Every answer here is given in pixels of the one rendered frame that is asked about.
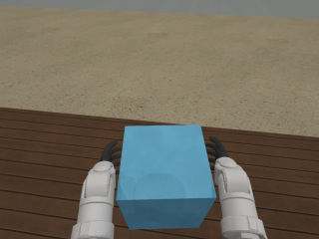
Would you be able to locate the right robot hand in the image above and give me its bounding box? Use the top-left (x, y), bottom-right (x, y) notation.
top-left (205, 136), bottom-right (228, 171)

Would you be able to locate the carton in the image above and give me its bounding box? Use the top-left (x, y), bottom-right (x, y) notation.
top-left (116, 124), bottom-right (217, 230)

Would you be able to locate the robot right forearm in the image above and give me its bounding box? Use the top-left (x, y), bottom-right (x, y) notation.
top-left (214, 156), bottom-right (268, 239)

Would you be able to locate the robot left forearm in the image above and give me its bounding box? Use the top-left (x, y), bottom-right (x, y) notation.
top-left (71, 160), bottom-right (116, 239)

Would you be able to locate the left robot hand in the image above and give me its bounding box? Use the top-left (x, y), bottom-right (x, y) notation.
top-left (100, 140), bottom-right (123, 174)

